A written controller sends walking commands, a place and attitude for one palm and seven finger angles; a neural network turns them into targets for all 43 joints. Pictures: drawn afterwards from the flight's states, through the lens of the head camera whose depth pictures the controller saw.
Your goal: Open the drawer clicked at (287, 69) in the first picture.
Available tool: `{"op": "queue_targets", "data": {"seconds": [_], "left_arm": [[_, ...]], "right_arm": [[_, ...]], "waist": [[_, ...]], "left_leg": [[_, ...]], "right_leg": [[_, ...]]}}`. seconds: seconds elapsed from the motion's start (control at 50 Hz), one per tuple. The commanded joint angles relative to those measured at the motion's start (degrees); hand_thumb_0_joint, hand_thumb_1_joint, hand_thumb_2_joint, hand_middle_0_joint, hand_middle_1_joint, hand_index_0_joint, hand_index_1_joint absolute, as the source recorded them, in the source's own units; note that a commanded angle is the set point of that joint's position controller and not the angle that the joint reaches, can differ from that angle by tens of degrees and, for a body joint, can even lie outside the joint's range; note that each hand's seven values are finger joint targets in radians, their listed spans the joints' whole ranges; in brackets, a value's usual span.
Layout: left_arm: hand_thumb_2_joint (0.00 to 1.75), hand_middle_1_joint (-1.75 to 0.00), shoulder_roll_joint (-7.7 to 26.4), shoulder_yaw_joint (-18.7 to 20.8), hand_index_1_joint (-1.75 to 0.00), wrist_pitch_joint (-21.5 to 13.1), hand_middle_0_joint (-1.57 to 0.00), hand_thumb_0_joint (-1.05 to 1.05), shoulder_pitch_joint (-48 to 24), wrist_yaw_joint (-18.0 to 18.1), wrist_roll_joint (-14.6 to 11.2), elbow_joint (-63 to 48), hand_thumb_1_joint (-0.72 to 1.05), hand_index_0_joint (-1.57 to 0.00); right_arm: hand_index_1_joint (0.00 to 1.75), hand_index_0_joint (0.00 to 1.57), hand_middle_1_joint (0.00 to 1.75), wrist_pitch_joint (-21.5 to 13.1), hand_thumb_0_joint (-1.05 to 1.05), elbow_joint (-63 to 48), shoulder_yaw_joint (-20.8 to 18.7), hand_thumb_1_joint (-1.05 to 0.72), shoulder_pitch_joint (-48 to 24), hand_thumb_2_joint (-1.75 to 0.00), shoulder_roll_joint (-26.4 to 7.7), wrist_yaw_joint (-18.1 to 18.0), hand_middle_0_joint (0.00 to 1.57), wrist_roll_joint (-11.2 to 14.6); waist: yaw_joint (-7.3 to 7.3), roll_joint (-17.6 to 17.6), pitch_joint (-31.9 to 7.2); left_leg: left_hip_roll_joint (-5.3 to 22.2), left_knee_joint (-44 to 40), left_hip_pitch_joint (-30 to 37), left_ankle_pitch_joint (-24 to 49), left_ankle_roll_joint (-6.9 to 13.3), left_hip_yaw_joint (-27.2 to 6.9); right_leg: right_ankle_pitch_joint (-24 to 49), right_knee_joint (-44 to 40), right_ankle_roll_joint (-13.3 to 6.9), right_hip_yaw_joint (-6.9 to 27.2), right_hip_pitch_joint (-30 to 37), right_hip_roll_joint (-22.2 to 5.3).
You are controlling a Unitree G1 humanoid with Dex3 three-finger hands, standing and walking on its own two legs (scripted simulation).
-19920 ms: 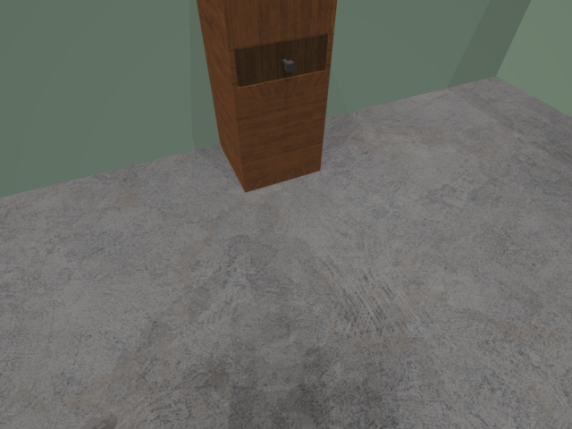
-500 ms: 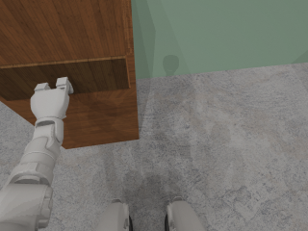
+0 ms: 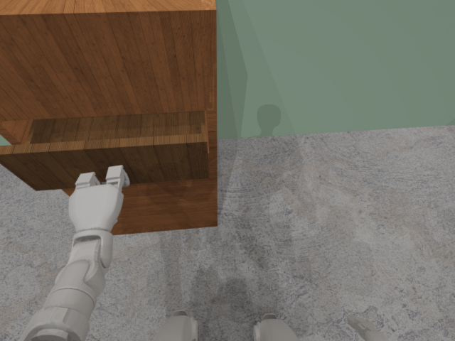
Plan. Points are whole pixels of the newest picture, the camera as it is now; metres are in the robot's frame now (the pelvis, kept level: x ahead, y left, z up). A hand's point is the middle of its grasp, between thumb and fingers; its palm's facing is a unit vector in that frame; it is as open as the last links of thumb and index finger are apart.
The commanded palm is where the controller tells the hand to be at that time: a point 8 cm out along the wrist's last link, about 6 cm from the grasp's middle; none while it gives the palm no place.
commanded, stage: pull the drawer open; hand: left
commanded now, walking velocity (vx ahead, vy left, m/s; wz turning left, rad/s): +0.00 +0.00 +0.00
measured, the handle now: (112, 184) +0.41 +0.24 -0.04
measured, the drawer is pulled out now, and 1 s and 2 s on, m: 0.07 0.19 0.30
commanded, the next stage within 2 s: none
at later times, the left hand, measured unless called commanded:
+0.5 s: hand (106, 240) +0.30 +0.23 -0.06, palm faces -0.03 -0.04 -1.00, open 6.7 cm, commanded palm +0.26 +0.22 -0.01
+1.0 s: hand (103, 273) +0.24 +0.23 -0.06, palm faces -0.03 -0.05 -1.00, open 6.7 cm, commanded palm +0.20 +0.23 -0.01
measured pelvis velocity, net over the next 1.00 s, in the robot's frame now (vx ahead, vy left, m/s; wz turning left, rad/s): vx -0.01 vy -0.02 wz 0.02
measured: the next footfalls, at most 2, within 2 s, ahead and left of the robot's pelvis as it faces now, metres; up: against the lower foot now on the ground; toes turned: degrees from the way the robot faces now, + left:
none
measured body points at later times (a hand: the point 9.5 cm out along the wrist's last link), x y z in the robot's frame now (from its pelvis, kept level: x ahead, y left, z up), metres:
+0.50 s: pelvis -0.01 -0.01 +0.00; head +0.08 -0.01 +0.44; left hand +0.30 +0.23 -0.01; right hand +0.12 -0.26 -0.13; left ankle -0.01 +0.11 -0.66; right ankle -0.01 -0.13 -0.66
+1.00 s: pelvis -0.01 -0.02 -0.01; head +0.07 -0.02 +0.44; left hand +0.24 +0.22 -0.01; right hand +0.16 -0.26 -0.12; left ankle -0.01 +0.11 -0.66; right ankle -0.01 -0.13 -0.66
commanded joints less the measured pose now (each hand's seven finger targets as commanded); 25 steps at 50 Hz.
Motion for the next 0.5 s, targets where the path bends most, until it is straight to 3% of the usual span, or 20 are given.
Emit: {"op": "queue_targets", "data": {"seconds": [0.0,0.08,0.2,0.26,0.3,0.32,0.34,0.38,0.48], "left_arm": [[0.9,-1.35,9.6,2.6,-1.35,0.9,-0.4,0.0,-5.1,3.9,0.6,-12.0,0.9,-0.4],[0.9,-1.35,10.0,3.2,-1.35,1.6,-0.4,0.0,-0.8,4.1,0.5,-15.2,0.9,-0.4],[0.9,-1.35,7.9,1.2,-1.35,2.3,-0.4,0.0,-0.3,4.2,0.8,-15.3,0.9,-0.4],[0.9,-1.35,9.2,2.5,-1.35,2.5,-0.4,0.0,1.6,4.3,0.7,-16.6,0.9,-0.4],[0.9,-1.35,6.7,0.3,-1.35,2.8,-0.4,0.0,2.4,4.1,0.5,-16.2,0.9,-0.4],[0.9,-1.35,7.0,0.3,-1.35,2.6,-0.4,0.0,1.2,4.0,0.5,-16.9,0.9,-0.4],[0.9,-1.35,7.6,1.0,-1.35,2.8,-0.4,0.0,2.7,4.0,0.5,-15.7,0.9,-0.4],[0.9,-1.35,8.6,1.6,-1.35,2.5,-0.4,0.0,2.6,3.9,0.8,-17.1,0.9,-0.4],[0.9,-1.35,6.9,0.7,-1.35,2.3,-0.4,0.0,6.3,3.7,0.4,-18.7,0.9,-0.4]], "right_arm": [[0.3,0.2,0.3,-1.0,0.0,-4.6,-2.9,-0.9,3.8,-0.9,-8.6,-0.8,0.2,-0.2],[0.3,0.2,0.3,-1.2,0.0,-5.5,-2.7,-0.9,2.7,-0.9,-8.4,-0.9,0.2,-0.3],[0.3,0.2,0.3,-1.7,0.0,-5.7,-2.5,-0.9,1.3,-0.9,-8.2,-1.2,0.2,-0.3],[0.3,0.2,0.3,-2.0,0.0,-5.9,-2.4,-0.9,1.0,-0.9,-8.3,-1.4,0.2,-0.4],[0.3,0.2,0.3,-2.2,0.0,-6.2,-2.3,-0.9,0.7,-0.9,-8.0,-1.3,0.2,-0.2],[0.3,0.2,0.3,-2.3,0.0,-6.1,-2.3,-0.9,0.3,-0.9,-7.9,-1.4,0.2,-0.2],[0.3,0.2,0.3,-2.4,0.0,-6.1,-2.3,-0.9,0.3,-0.9,-7.9,-1.6,0.2,-0.1],[0.3,0.2,0.3,-2.5,0.0,-6.3,-2.1,-0.9,-0.3,-0.9,-7.8,-1.7,0.2,-0.1],[0.3,0.2,0.3,-3.1,0.0,-6.7,-2.1,-0.9,-0.9,-0.9,-7.6,-1.6,0.2,-0.1]], "waist": [[2.2,3.4,-22.9],[3.37,4.0,-24.2],[2.35,2.7,-20.0],[3.41,3.0,-21.7],[2.83,2.5,-19.9],[2.55,2.2,-20.0],[2.91,1.2,-18.9],[3.62,3.1,-20.2],[3.6,1.7,-20.2]], "left_leg": [[-2.0,-5.0,23.2,35.6,0.4,-1.6],[-2.3,-5.3,23.6,35.8,0.3,-1.2],[-2.5,-5.8,21.6,30.0,0.4,-1.3],[-2.6,-5.8,22.0,30.9,0.3,-1.4],[-2.7,-6.1,21.3,28.5,0.4,-1.2],[-2.8,-6.1,20.8,26.8,0.4,-1.0],[-2.9,-6.3,20.1,25.8,0.5,-1.0],[-2.9,-6.5,20.5,25.8,0.4,-1.0],[-2.9,-6.2,20.3,25.7,0.4,-0.8]], "right_leg": [[29.1,-5.1,-2.6,-2.9,9.2,1.9],[30.7,-5.0,-2.8,-2.6,11.5,1.7],[26.5,-5.7,-2.8,-2.8,9.6,1.8],[26.9,-5.2,-3.1,-2.8,10.8,1.8],[25.4,-5.7,-3.0,-2.9,9.9,1.8],[24.8,-5.9,-2.9,-2.7,10.1,1.7],[24.2,-6.0,-3.0,-2.7,10.2,1.8],[23.6,-5.6,-3.1,-2.4,10.0,1.7],[24.4,-5.6,-3.0,-2.3,10.5,1.7]]}}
